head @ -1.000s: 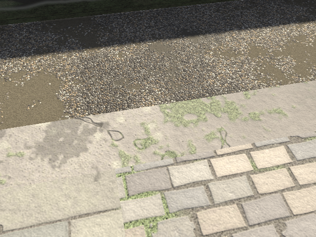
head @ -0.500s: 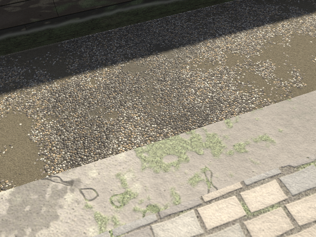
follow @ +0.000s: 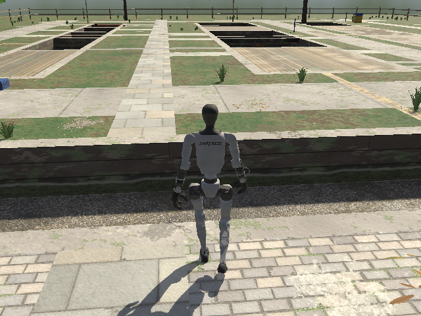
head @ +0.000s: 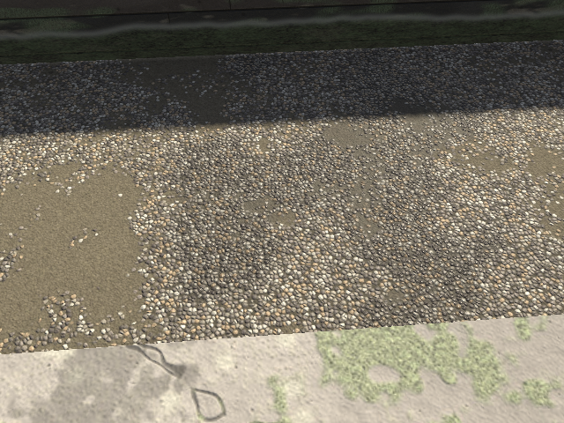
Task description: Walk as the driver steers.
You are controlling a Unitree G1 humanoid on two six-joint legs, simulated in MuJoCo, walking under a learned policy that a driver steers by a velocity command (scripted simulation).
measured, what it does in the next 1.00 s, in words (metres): steps on the spot, turning left: right foot, then left foot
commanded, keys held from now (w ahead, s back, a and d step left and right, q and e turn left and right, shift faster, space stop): q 0.62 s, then no key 0.28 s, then w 0.10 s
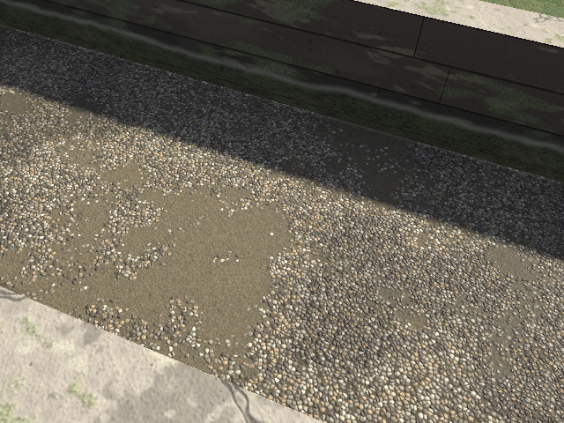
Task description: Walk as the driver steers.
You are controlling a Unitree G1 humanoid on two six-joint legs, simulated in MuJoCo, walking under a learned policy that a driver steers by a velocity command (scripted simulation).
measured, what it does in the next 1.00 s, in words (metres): walks ahead: right foot, then left foot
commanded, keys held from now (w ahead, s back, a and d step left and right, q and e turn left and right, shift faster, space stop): w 1.00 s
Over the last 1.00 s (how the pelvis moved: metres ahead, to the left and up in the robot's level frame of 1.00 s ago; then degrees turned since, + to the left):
0.10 -0.02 0.03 28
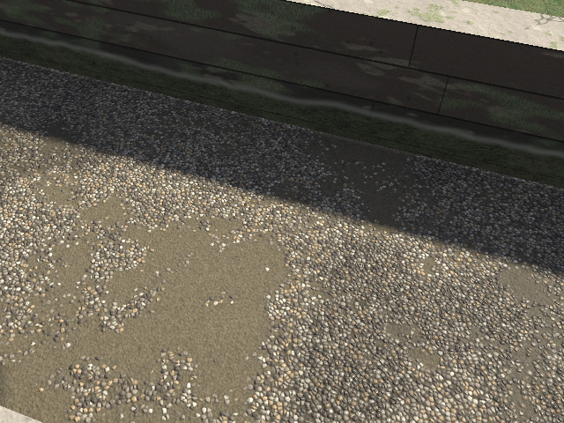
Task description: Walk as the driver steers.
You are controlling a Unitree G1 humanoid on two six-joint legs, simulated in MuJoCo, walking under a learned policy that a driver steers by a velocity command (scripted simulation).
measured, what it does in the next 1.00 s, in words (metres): steps on the spot: right foot, then left foot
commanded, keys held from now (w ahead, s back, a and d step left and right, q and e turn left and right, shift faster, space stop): w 0.56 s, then w+e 0.44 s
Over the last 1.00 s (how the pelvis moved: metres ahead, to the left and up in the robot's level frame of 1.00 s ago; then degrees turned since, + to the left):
0.27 0.01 -0.01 0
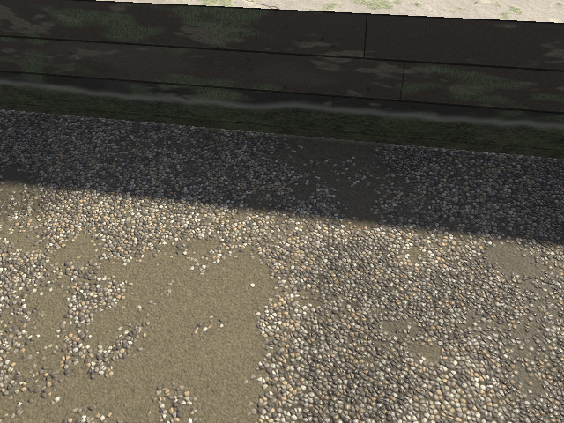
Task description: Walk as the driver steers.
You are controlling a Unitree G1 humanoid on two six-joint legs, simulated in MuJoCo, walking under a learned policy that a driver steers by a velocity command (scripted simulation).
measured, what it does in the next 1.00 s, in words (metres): lifts its right foot, turning right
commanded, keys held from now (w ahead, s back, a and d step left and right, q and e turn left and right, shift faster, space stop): w+e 0.96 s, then w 0.04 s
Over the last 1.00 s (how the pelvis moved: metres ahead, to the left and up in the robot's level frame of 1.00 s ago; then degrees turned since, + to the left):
0.09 0.03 -0.02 -9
